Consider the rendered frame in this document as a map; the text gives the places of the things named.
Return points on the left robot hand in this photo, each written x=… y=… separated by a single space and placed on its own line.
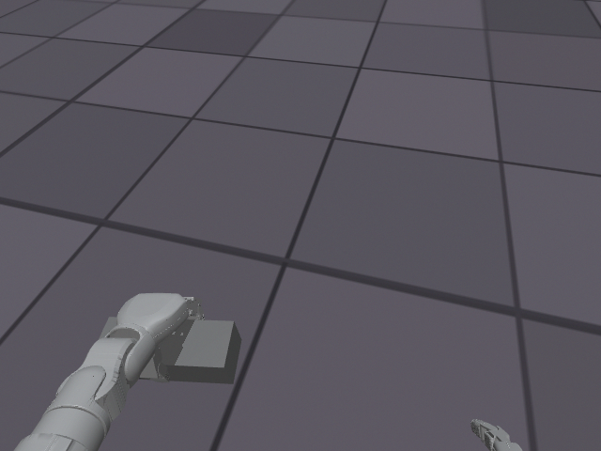
x=160 y=314

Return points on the right robot hand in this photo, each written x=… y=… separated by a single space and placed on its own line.
x=495 y=438

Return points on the left robot arm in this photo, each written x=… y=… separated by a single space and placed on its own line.
x=89 y=399

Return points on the carton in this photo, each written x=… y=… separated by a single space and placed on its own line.
x=198 y=351

